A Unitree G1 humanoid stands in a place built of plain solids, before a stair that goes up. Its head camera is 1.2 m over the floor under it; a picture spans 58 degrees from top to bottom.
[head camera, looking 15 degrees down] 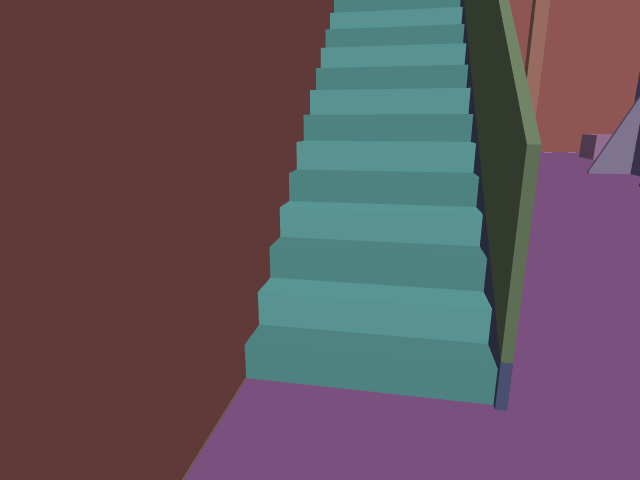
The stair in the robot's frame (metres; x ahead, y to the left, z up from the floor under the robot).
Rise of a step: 0.18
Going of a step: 0.22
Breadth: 1.15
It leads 11 degrees to the right of straight ahead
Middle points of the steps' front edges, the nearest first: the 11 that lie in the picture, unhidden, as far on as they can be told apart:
1.76 -0.20 0.18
1.98 -0.24 0.36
2.20 -0.28 0.54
2.42 -0.33 0.72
2.64 -0.37 0.90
2.86 -0.41 1.08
3.08 -0.45 1.27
3.30 -0.49 1.45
3.52 -0.53 1.63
3.74 -0.57 1.81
3.96 -0.61 1.99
